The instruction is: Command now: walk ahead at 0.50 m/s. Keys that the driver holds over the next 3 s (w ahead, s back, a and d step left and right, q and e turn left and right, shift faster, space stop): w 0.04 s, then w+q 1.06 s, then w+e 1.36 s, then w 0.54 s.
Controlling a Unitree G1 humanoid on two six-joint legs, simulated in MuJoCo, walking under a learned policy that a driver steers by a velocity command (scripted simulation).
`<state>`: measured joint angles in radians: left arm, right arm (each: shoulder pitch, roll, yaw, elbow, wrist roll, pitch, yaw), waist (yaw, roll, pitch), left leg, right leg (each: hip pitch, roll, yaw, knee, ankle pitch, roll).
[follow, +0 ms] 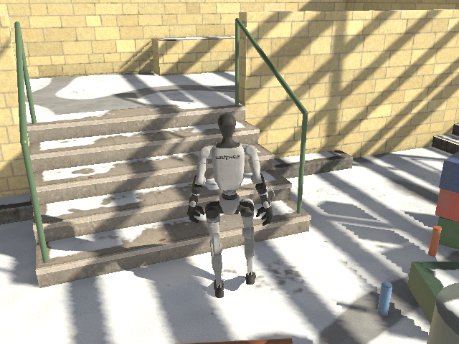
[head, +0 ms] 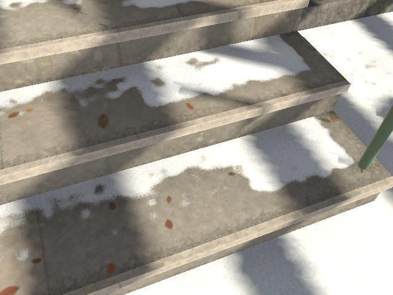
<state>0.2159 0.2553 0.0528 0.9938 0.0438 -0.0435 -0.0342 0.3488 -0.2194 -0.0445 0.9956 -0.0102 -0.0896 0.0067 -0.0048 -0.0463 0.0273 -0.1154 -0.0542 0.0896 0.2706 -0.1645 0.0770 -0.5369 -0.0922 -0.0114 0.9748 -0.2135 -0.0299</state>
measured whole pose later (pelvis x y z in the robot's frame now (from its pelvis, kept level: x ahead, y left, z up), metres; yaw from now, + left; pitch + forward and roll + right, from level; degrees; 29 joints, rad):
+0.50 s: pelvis +0.23 -0.05 +0.00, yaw +11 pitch +0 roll +0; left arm 0.24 0.22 0.05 0.94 0.02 -0.11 0.01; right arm 0.21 -0.26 -0.07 0.96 -0.03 -0.02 0.02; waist -0.01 0.05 0.04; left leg -0.53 0.06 0.01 1.08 -0.24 0.05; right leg -0.17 0.00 -0.19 0.32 -0.16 -0.06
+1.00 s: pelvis +0.39 +0.05 -0.01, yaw +29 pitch +3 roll -1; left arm 0.06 0.16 -0.01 0.66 0.05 -0.02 0.01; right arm 0.41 -0.21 -0.03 0.97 -0.03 -0.04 0.00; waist -0.02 -0.04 -0.02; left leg -0.24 -0.10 -0.01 0.50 -0.32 0.11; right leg -1.03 -0.07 -0.04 2.09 -0.42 -0.03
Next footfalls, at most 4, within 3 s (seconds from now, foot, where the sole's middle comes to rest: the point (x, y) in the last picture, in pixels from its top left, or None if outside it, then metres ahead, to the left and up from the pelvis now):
0.26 right None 0.30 -0.13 -0.79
0.78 left None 0.37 0.09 -0.79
1.22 right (163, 219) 0.69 0.11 -0.62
1.76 left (59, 127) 0.93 0.47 -0.45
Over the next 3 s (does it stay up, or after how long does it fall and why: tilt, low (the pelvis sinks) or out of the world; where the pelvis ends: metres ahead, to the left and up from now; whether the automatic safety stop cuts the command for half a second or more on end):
stays up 1.57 0.43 0.56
